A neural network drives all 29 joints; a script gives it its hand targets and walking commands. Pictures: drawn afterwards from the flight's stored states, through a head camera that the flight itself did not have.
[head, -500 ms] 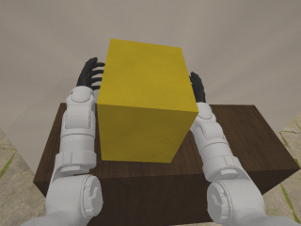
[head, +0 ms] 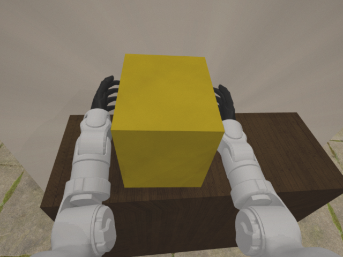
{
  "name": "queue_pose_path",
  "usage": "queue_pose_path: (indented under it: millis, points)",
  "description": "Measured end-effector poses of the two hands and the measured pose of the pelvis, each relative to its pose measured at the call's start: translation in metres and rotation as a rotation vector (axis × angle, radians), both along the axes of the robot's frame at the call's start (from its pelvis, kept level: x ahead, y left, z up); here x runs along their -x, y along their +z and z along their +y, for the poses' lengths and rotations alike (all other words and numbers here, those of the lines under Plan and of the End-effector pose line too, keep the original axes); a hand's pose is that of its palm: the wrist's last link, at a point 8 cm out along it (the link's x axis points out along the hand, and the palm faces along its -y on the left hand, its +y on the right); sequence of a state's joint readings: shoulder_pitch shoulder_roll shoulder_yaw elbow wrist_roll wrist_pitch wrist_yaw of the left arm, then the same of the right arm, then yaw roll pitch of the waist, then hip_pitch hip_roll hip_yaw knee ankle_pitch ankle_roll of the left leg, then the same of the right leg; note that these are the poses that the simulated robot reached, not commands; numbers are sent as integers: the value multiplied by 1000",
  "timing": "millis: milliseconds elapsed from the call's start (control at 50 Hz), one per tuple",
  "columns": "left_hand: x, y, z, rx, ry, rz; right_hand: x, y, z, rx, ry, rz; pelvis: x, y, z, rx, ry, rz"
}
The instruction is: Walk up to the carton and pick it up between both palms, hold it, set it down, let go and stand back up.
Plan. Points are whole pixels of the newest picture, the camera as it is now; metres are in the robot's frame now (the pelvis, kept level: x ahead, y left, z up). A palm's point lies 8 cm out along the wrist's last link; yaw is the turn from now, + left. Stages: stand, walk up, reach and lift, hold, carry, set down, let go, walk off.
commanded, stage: set down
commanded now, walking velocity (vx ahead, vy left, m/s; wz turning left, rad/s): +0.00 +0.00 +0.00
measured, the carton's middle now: (164, 122) +0.41 -0.01 +0.09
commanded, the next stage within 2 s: none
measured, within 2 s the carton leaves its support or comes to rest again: rests again in 1.36 s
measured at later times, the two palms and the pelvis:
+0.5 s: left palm (105, 115) +0.42 +0.14 +0.12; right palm (224, 126) +0.38 -0.15 +0.11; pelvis +0.00 +0.00 +0.00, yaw +0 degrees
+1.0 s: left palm (106, 121) +0.41 +0.14 +0.10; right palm (223, 131) +0.37 -0.15 +0.09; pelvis +0.01 +0.00 +0.00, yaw +0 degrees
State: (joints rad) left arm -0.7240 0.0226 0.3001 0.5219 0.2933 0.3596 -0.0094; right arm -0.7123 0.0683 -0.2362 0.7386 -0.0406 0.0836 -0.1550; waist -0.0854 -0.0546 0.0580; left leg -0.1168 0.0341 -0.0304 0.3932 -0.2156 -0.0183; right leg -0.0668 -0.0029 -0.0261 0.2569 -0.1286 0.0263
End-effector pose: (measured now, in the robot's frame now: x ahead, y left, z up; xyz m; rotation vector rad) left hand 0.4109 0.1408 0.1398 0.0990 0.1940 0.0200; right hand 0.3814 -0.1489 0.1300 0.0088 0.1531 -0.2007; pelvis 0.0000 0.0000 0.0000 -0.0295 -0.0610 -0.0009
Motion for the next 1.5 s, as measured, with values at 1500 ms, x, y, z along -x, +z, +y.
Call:
queue_pose_path:
  millis: [1500]
  points:
    - [-3,-61,-9,-5,-56,47,11,-57,-8,18,-39,45,-14,0,-1,-1,2,23]
